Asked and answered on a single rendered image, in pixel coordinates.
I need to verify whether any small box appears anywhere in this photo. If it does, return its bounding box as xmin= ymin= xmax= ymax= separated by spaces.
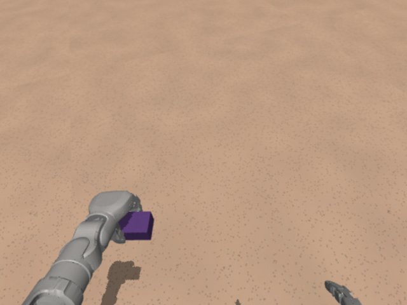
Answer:
xmin=118 ymin=212 xmax=154 ymax=240

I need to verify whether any left robot hand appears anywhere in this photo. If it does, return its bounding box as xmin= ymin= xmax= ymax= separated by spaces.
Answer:
xmin=88 ymin=191 xmax=142 ymax=243

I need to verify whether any right robot hand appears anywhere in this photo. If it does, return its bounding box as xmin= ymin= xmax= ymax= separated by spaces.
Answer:
xmin=325 ymin=280 xmax=362 ymax=305

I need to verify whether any left robot arm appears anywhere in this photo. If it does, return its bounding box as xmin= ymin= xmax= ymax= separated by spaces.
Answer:
xmin=22 ymin=211 xmax=116 ymax=305

